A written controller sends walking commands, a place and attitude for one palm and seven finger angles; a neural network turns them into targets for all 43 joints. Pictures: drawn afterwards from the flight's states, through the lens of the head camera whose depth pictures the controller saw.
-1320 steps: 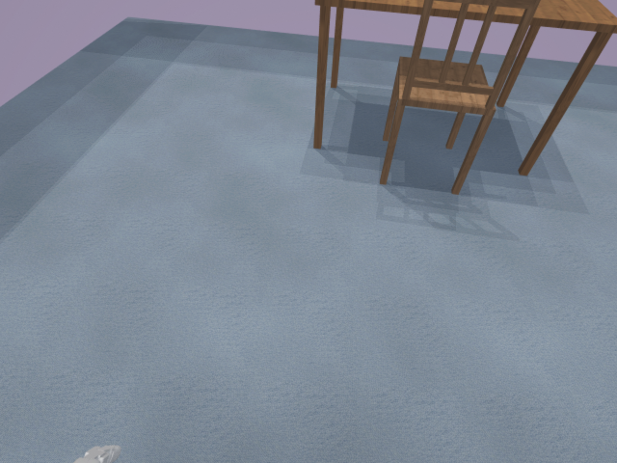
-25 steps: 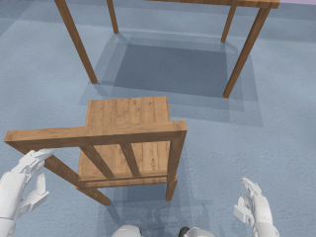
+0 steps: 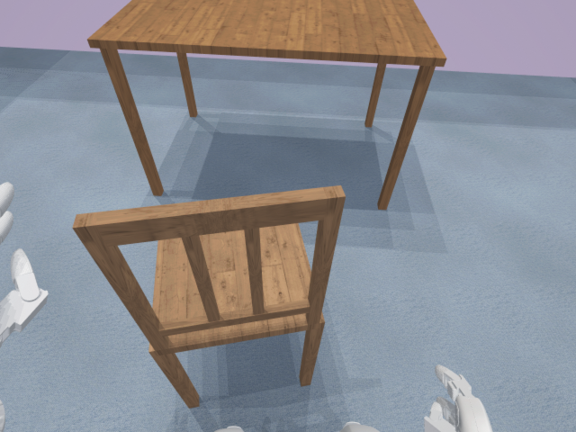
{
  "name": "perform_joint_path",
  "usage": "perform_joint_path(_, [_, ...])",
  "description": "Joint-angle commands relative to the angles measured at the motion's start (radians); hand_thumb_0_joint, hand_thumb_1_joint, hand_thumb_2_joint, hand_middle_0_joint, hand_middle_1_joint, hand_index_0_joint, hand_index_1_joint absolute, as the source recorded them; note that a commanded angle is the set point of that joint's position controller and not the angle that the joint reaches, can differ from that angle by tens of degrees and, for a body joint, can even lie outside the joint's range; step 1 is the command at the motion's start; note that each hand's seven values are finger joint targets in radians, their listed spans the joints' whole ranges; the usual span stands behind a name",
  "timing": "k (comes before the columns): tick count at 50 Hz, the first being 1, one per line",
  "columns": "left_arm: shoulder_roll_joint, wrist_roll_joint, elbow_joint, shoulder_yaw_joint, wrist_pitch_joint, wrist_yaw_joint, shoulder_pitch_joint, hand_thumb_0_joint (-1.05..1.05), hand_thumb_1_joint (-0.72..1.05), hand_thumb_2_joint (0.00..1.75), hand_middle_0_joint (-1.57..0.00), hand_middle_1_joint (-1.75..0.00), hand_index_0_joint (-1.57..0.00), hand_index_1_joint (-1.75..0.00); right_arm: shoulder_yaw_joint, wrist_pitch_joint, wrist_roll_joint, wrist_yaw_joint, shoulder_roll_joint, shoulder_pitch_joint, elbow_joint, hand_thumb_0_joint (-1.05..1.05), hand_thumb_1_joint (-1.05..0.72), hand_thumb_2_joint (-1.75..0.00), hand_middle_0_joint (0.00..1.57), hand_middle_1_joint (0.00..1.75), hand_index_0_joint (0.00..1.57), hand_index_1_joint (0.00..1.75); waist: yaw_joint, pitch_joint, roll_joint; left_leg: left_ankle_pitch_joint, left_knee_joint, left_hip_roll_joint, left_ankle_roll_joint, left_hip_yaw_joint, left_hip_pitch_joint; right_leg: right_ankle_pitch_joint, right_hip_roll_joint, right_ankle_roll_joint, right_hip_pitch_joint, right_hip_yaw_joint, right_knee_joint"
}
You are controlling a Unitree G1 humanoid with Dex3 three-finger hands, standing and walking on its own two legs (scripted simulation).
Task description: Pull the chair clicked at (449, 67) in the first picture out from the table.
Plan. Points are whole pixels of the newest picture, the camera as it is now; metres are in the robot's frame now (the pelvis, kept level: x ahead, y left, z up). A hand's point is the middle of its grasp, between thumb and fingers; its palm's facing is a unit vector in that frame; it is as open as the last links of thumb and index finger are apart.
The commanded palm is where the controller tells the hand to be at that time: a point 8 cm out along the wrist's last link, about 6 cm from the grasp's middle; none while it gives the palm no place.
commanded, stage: step back with the hand held close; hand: left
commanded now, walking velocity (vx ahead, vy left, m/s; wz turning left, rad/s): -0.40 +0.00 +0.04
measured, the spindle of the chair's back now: (203, 281) +0.37 +0.16 -0.06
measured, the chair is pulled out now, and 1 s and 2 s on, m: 0.65 0.65 0.65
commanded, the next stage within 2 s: stop stepping back and stand still in 0.12 s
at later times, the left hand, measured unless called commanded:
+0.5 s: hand out of the picture +0.12 +0.25 +0.17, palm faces +0.36 -0.79 -0.50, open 7.4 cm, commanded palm +0.05 +0.29 +0.19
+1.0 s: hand out of the picture +0.07 +0.26 +0.18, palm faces +0.44 -0.74 -0.50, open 7.4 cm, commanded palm +0.00 +0.30 +0.19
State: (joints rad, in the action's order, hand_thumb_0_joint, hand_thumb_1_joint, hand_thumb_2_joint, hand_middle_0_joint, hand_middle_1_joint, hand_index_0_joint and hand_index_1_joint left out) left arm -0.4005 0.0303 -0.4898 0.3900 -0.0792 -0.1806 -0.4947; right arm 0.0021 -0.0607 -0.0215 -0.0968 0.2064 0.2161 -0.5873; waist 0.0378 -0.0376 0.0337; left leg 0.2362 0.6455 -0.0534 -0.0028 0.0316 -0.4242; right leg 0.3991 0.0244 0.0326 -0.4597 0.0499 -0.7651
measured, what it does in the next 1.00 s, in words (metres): walks backwards: right foot, then left foot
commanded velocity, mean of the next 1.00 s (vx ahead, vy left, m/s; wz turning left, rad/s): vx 0.02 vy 0.01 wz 0.00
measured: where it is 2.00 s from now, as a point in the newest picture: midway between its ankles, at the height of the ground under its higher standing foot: outside the picture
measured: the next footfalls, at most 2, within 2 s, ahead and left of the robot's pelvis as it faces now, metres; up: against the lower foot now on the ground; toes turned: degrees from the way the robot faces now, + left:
right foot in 0.16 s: -0.07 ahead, -0.13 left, +0.00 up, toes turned +0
left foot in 0.38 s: -0.05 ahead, +0.09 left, +0.00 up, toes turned +2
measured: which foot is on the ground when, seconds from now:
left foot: down 0.00-0.20, up 0.22-0.36, down 0.38-1.00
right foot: up 0.00-0.14, down 0.16-1.00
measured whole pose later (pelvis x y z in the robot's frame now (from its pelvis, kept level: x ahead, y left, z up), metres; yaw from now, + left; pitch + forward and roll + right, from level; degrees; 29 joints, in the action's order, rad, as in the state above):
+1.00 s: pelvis -0.12 -0.01 +0.01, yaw +3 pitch -1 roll -1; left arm -0.43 0.01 -0.48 0.43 -0.21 -0.16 -0.56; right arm 0.01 -0.14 -0.02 -0.07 0.17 0.28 -0.66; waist 0.04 -0.02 0.01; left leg 0.25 0.56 0.01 -0.03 0.00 -0.30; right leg 0.24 0.00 0.00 -0.23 0.05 -0.50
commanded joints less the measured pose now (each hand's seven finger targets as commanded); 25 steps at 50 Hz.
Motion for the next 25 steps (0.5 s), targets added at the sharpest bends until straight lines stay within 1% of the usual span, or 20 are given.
perform_joint_path(1, [-0.252, -0.002, -0.387, 0.23, -0.164, -0.014, -0.051, 0.0, 0.9, 0.9, -0.2, -0.3, -0.2, -0.3, 0.07, -0.102, 0.007, 0.022, 0.137, -0.124, 0.162, 0.0, -0.9, -0.9, 0.2, 0.3, 0.2, 0.3, -0.053, 0.071, 0.302, 0.366, -0.385, -0.187, -0.124, 0.211, -0.211, 0.042, -0.027, -0.016, 0.223, -0.015, -0.206])
perform_joint_path(3, [-0.251, 0.027, -0.333, 0.267, -0.193, -0.01, -0.119, 0.0, 0.9, 0.9, -0.2, -0.3, -0.2, -0.3, 0.07, -0.134, 0.008, 0.033, 0.135, -0.091, 0.125, 0.0, -0.9, -0.9, 0.2, 0.3, 0.2, 0.3, -0.05, 0.077, 0.323, 0.4, -0.403, -0.19, -0.12, 0.222, -0.107, 0.107, -0.04, -0.036, 0.169, 0.0, -0.127])
perform_joint_path(5, [-0.256, 0.045, -0.272, 0.29, -0.209, -0.006, -0.137, 0.0, 0.9, 0.9, -0.2, -0.3, -0.2, -0.3, 0.065, -0.151, 0.023, 0.026, 0.121, -0.071, 0.072, 0.0, -0.9, -0.9, 0.2, 0.3, 0.2, 0.3, -0.05, 0.082, 0.296, 0.245, -0.36, -0.202, -0.124, 0.245, -0.002, 0.109, -0.019, -0.049, 0.164, -0.047, 0.084])
perform_joint_path(6, [-0.241, 0.051, -0.276, 0.274, -0.221, 0.004, -0.11, 0.0, 0.9, 0.9, -0.2, -0.3, -0.2, -0.3, 0.062, -0.163, 0.032, 0.027, 0.119, -0.076, 0.057, 0.0, -0.9, -0.9, 0.2, 0.3, 0.2, 0.3, -0.052, 0.115, 0.258, 0.154, -0.317, -0.2, -0.115, 0.247, 0.053, 0.072, -0.017, -0.055, 0.197, -0.054, 0.214])
perform_joint_path(8, [-0.244, 0.04, -0.243, 0.26, -0.248, 0.022, -0.045, 0.0, 0.9, 0.9, -0.2, -0.3, -0.2, -0.3, 0.065, -0.183, 0.033, 0.03, 0.119, -0.092, 0.038, 0.0, -0.9, -0.9, 0.2, 0.3, 0.2, 0.3, -0.059, 0.158, 0.201, 0.024, -0.164, -0.158, -0.074, 0.182, 0.125, -0.143, -0.001, -0.061, 0.264, -0.037, 0.434])
perform_joint_path(9, [-0.258, 0.032, -0.226, 0.26, -0.261, 0.03, -0.025, 0.0, 0.9, 0.9, -0.2, -0.3, -0.2, -0.3, 0.065, -0.19, 0.031, 0.031, 0.112, -0.1, 0.037, 0.0, -0.9, -0.9, 0.2, 0.3, 0.2, 0.3, -0.063, 0.175, 0.115, -0.006, -0.041, -0.112, -0.044, 0.111, 0.179, -0.224, 0.037, -0.068, 0.24, -0.042, 0.506])
perform_joint_path(10, [-0.233, 0.034, -0.22, 0.195, -0.256, 0.048, -0.015, 0.0, 0.9, 0.9, -0.2, -0.3, -0.2, -0.3, 0.093, -0.178, 0.012, 0.041, 0.125, -0.045, 0.022, 0.0, -0.9, -0.9, 0.2, 0.3, 0.2, 0.3, -0.064, 0.216, -0.234, 0.053, 0.213, 0.037, 0.021, -0.019, 0.189, -0.404, 0.138, -0.126, 0.213, -0.169, 0.531])
perform_joint_path(11, [-0.237, 0.03, -0.192, 0.162, -0.251, 0.047, 0.002, 0.0, 0.9, 0.9, -0.2, -0.3, -0.2, -0.3, 0.114, -0.177, -0.009, 0.041, 0.156, -0.091, 0.062, 0.0, -0.9, -0.9, 0.2, 0.3, 0.2, 0.3, -0.05, 0.127, -0.434, 0.203, 0.495, 0.128, 0.034, -0.022, 0.039, -0.594, 0.316, -0.223, 0.122, -0.393, 0.518])
perform_joint_path(12, [-0.205, 0.025, -0.121, 0.172, -0.228, 0.04, -0.045, 0.0, 0.9, 0.9, -0.2, -0.3, -0.2, -0.3, 0.101, -0.156, -0.01, 0.047, 0.117, -0.119, 0.068, 0.0, -0.9, -0.9, 0.2, 0.3, 0.2, 0.3, -0.044, 0.079, -0.321, 0.255, 0.603, 0.075, 0.026, 0.033, -0.057, -0.751, 0.344, -0.265, 0.159, -0.302, 0.43])
perform_joint_path(13, [-0.197, 0.022, -0.092, 0.19, -0.201, 0.033, -0.084, 0.0, 0.9, 0.9, -0.2, -0.3, -0.2, -0.3, 0.06, -0.125, -0.002, 0.047, 0.072, -0.149, 0.083, 0.0, -0.9, -0.9, 0.2, 0.3, 0.2, 0.3, -0.03, 0.088, -0.201, 0.251, 0.534, 0.037, 0.024, 0.054, -0.112, -0.809, 0.303, -0.229, 0.249, -0.213, 0.343])
perform_joint_path(14, [-0.199, 0.016, -0.083, 0.191, -0.188, 0.027, -0.084, 0.0, 0.9, 0.9, -0.2, -0.3, -0.2, -0.3, 0.031, -0.099, 0.0, 0.04, 0.064, -0.163, 0.095, 0.0, -0.9, -0.9, 0.2, 0.3, 0.2, 0.3, -0.02, 0.108, -0.128, 0.227, 0.39, 0.027, 0.017, 0.028, -0.083, -0.822, 0.249, -0.168, 0.293, -0.141, 0.291])
perform_joint_path(15, [-0.201, 0.015, -0.095, 0.19, -0.189, 0.024, -0.07, 0.0, 0.9, 0.9, -0.2, -0.3, -0.2, -0.3, 0.019, -0.099, -0.007, 0.036, 0.066, -0.172, 0.113, 0.0, -0.9, -0.9, 0.2, 0.3, 0.2, 0.3, -0.015, 0.122, -0.103, 0.2, 0.179, 0.051, -0.004, -0.02, -0.026, -0.871, 0.21, -0.136, 0.317, -0.125, 0.231])
perform_joint_path(16, [-0.201, 0.021, -0.125, 0.192, -0.197, 0.019, -0.052, 0.0, 0.9, 0.9, -0.2, -0.3, -0.2, -0.3, 0.022, -0.099, -0.009, 0.027, 0.071, -0.151, 0.12, 0.0, -0.9, -0.9, 0.2, 0.3, 0.2, 0.3, -0.007, 0.158, -0.14, 0.104, -0.03, 0.071, -0.008, -0.062, 0.051, -0.903, 0.17, -0.111, 0.359, -0.08, 0.161])
perform_joint_path(17, [-0.221, 0.026, -0.173, 0.209, -0.2, 0.008, -0.049, 0.0, 0.9, 0.9, -0.2, -0.3, -0.2, -0.3, 0.037, -0.103, -0.007, 0.019, 0.084, -0.132, 0.117, 0.0, -0.9, -0.9, 0.2, 0.3, 0.2, 0.3, -0.002, 0.202, -0.141, -0.065, -0.223, 0.083, -0.014, -0.092, 0.158, -0.9, 0.137, -0.084, 0.385, -0.056, 0.083])
perform_joint_path(18, [-0.215, 0.037, -0.237, 0.197, -0.204, 0.004, -0.039, 0.0, 0.9, 0.9, -0.2, -0.3, -0.2, -0.3, 0.048, -0.108, -0.005, 0.018, 0.094, -0.132, 0.127, 0.0, -0.9, -0.9, 0.2, 0.3, 0.2, 0.3, -0.013, 0.211, -0.097, -0.26, -0.312, 0.027, -0.031, -0.061, 0.269, -0.792, 0.104, -0.058, 0.355, -0.057, 0.048])
perform_joint_path(19, [-0.217, 0.042, -0.309, 0.189, -0.204, 0.002, -0.015, 0.0, 0.9, 0.9, -0.2, -0.3, -0.2, -0.3, 0.066, -0.118, -0.006, 0.025, 0.116, -0.116, 0.131, 0.0, -0.9, -0.9, 0.2, 0.3, 0.2, 0.3, -0.019, 0.207, -0.035, -0.53, -0.317, -0.088, -0.066, 0.041, 0.398, -0.478, 0.063, -0.036, 0.239, -0.07, 0.021])
perform_joint_path(20, [-0.23, 0.036, -0.309, 0.187, -0.205, 0.003, -0.03, 0.0, 0.9, 0.9, -0.2, -0.3, -0.2, -0.3, 0.083, -0.119, -0.014, 0.035, 0.14, -0.084, 0.128, 0.0, -0.9, -0.9, 0.2, 0.3, 0.2, 0.3, -0.009, 0.198, 0.042, -0.679, -0.267, -0.185, -0.097, 0.13, 0.52, -0.096, 0.04, -0.031, 0.078, -0.073, -0.018])
perform_joint_path(21, [-0.223, 0.024, -0.259, 0.201, -0.189, -0.004, -0.111, 0.0, 0.9, 0.9, -0.2, -0.3, -0.2, -0.3, 0.067, -0.118, 0.013, 0.037, 0.093, -0.095, 0.125, 0.0, -0.9, -0.9, 0.2, 0.3, 0.2, 0.3, -0.022, 0.184, 0.189, -0.661, -0.265, -0.224, -0.142, 0.232, 0.46, 0.096, 0.021, -0.016, 0.045, -0.059, -0.038])
perform_joint_path(22, [-0.258, 0.019, -0.308, 0.213, -0.176, 0.001, -0.092, 0.0, 0.9, 0.9, -0.2, -0.3, -0.2, -0.3, 0.056, -0.122, 0.027, 0.039, 0.09, -0.119, 0.119, 0.0, -0.9, -0.9, 0.2, 0.3, 0.2, 0.3, -0.02, 0.145, 0.258, -0.512, -0.311, -0.232, -0.138, 0.273, 0.319, 0.123, 0.041, -0.015, 0.104, -0.081, -0.021])
perform_joint_path(25, [-0.279, 0.013, -0.329, 0.242, -0.179, 0.005, -0.135, 0.0, 0.9, 0.9, -0.2, -0.3, -0.2, -0.3, 0.056, -0.118, 0.001, 0.051, 0.103, -0.097, 0.11, 0.0, -0.9, -0.9, 0.2, 0.3, 0.2, 0.3, -0.034, 0.113, 0.146, -0.204, -0.282, -0.147, -0.089, 0.16, 0.164, -0.05, 0.029, -0.021, 0.273, -0.018, 0.287])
